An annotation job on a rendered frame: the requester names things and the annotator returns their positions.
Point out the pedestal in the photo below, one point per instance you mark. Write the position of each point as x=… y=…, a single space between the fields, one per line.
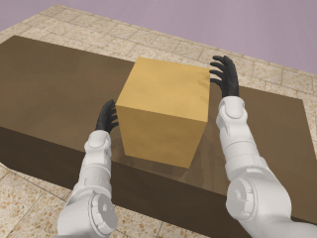
x=50 y=100

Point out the robot right forearm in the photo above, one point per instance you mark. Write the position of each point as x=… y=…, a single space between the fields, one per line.
x=238 y=145

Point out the robot right upper arm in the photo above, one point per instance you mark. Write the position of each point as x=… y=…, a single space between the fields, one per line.
x=263 y=208

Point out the robot left upper arm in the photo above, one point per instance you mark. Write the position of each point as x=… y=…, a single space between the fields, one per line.
x=93 y=216

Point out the right robot hand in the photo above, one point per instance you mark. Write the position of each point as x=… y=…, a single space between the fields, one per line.
x=229 y=83

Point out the carton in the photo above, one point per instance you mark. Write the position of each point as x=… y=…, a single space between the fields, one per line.
x=162 y=111

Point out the robot left forearm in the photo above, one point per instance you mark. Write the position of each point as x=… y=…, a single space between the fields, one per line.
x=95 y=172

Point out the left robot hand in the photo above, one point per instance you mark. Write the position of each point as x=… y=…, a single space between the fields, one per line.
x=105 y=119

